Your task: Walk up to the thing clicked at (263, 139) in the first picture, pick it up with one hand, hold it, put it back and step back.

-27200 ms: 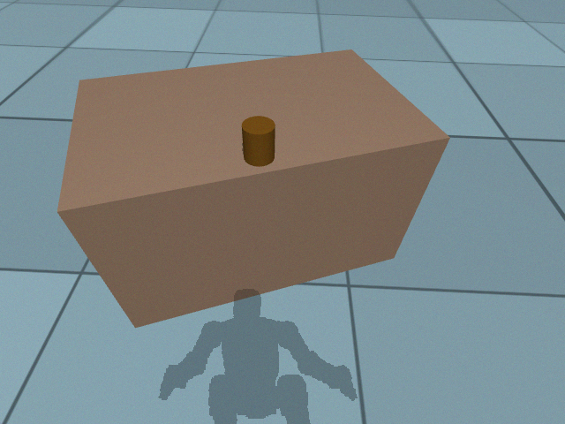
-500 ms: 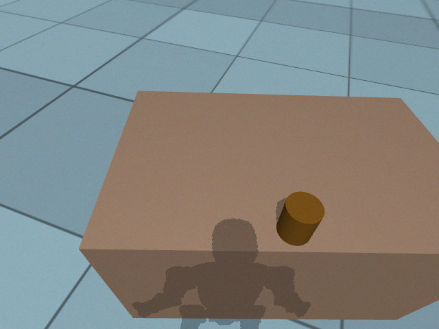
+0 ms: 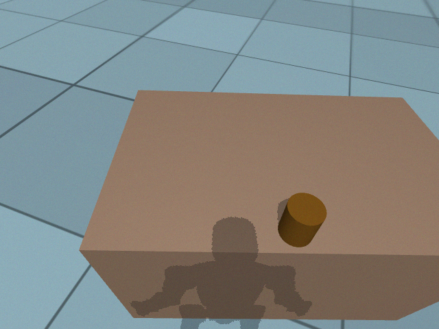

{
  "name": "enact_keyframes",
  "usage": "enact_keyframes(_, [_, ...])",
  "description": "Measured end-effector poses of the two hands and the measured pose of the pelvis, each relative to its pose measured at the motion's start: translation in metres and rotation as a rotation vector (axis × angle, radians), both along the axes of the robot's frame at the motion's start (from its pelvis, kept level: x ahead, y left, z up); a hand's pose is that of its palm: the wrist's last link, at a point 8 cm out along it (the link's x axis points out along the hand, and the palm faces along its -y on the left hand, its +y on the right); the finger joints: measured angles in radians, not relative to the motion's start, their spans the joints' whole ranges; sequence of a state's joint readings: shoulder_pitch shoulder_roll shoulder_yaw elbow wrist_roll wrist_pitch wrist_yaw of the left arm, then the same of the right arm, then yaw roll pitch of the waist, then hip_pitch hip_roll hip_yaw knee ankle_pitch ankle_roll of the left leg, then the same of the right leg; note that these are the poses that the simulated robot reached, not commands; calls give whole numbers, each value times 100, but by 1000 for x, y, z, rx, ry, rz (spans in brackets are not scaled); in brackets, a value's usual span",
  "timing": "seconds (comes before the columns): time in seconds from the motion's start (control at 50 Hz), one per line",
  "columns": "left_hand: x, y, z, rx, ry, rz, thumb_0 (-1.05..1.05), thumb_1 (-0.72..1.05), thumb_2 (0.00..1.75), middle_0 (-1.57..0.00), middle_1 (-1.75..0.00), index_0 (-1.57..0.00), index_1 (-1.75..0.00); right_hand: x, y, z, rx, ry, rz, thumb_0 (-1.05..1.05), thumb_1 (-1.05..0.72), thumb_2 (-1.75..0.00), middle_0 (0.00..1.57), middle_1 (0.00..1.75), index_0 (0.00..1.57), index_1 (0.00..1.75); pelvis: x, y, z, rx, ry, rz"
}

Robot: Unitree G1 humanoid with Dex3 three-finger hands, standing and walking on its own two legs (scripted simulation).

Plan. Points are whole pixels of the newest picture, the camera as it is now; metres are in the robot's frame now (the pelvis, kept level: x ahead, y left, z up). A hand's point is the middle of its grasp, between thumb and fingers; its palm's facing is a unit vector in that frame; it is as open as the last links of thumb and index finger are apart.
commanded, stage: stand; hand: right
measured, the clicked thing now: (300, 220) +0.39 -0.21 -0.08
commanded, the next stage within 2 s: step back in 0.74 s
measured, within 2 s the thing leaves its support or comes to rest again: neither
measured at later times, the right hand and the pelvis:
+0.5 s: hand out of the picture +0.06 -0.25 -0.16, palm faces -0.03 +0.94 -0.34, open 7.3 cm; pelvis +0.00 +0.00 +0.00, yaw +0 degrees
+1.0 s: hand out of the picture +0.07 -0.28 -0.17, palm faces -0.02 +0.93 -0.37, open 7.3 cm; pelvis -0.04 -0.01 -0.02, yaw +1 degrees
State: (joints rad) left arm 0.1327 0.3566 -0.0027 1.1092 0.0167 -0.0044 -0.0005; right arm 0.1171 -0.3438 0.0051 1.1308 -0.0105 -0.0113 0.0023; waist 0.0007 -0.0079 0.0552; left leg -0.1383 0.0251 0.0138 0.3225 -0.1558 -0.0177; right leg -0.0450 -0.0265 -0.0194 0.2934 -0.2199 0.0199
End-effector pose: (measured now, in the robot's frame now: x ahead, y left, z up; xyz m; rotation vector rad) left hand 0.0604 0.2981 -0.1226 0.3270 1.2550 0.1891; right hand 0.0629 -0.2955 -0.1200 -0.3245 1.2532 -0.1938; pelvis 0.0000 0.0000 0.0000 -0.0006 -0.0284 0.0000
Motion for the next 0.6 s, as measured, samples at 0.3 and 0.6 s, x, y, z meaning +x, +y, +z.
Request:
enact_keyframes(0.3, [2, 1, 2, 6, -21, 3, 1, 90, 90, -20, -30, -20, -30, 5, 1, 1, 4, -28, 1, 1, -91, -90, 21, 30, 20, 30, -1, 0, 0, 1, -11, 1])
enact_keyframes(0.6, [-10, -2, -1, -3, 18, 7, 1, 90, 90, -20, -30, -20, -30, -7, -3, 0, -1, 13, -5, 1, -91, -90, 21, 30, 20, 30, -3, -1, 0, 0, -1, 2])
